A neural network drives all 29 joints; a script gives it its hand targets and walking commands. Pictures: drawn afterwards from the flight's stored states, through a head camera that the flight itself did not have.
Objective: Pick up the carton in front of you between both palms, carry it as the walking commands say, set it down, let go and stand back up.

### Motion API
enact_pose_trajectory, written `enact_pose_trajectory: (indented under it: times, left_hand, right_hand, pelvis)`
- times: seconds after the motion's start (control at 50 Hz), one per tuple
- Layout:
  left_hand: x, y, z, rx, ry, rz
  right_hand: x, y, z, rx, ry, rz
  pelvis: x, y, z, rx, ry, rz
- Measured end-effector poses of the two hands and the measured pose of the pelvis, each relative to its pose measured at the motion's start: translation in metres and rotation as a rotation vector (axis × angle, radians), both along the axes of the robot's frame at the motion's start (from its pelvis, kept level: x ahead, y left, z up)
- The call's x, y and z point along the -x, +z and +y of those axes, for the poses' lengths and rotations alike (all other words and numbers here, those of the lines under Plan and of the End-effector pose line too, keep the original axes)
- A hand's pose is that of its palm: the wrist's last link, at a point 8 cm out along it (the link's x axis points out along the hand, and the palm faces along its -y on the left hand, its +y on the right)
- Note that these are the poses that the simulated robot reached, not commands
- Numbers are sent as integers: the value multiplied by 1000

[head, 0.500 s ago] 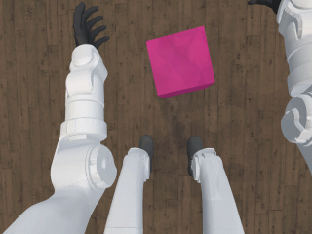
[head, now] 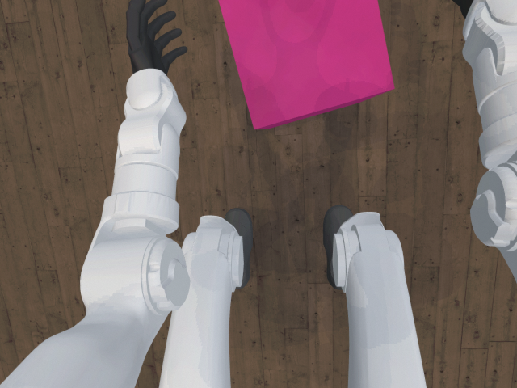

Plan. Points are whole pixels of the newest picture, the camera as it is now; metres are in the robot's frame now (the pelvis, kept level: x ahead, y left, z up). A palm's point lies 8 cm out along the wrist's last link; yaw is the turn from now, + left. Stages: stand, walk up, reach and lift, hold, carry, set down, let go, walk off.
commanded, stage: reach and lift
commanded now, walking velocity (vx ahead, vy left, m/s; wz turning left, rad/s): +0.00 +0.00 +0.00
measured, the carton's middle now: (302, 59) +0.54 -0.06 -0.38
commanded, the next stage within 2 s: none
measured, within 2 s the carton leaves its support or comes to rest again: leaves its support in 1.24 s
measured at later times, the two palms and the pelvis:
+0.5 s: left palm (187, 77) +0.52 +0.13 -0.31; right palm (409, 25) +0.55 -0.23 -0.33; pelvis -0.03 -0.01 -0.13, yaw +2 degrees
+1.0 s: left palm (207, 74) +0.52 +0.10 -0.30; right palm (400, 25) +0.55 -0.21 -0.30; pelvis -0.03 -0.01 -0.13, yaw +1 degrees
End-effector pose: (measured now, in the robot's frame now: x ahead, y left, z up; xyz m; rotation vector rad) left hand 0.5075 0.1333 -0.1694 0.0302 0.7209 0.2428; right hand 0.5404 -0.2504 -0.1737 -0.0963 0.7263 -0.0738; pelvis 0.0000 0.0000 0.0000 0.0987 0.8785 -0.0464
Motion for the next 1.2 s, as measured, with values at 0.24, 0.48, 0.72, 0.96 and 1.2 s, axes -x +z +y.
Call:
enact_pose_trajectory:
  times: [0.24,0.48,0.72,0.96,1.2]
  left_hand:
    - [0,-83,1,20,8,19]
    - [-10,-141,0,25,-1,31]
    - [-5,-133,-13,24,-26,39]
    - [-7,-130,-37,66,-38,35]
    - [-20,-126,-34,79,-10,43]
  right_hand:
    - [-10,-81,15,-9,43,3]
    - [-10,-152,21,2,64,16]
    - [-9,-134,26,-19,72,1]
    - [-7,-132,41,-27,101,22]
    - [-9,-132,43,-38,134,43]
  pelvis:
    - [32,-92,-1,-5,12,-187]
    - [31,-129,-11,-6,26,-281]
    - [23,-132,-7,-10,22,-255]
    - [31,-127,-6,-7,19,-277]
    - [22,-140,-11,0,31,-251]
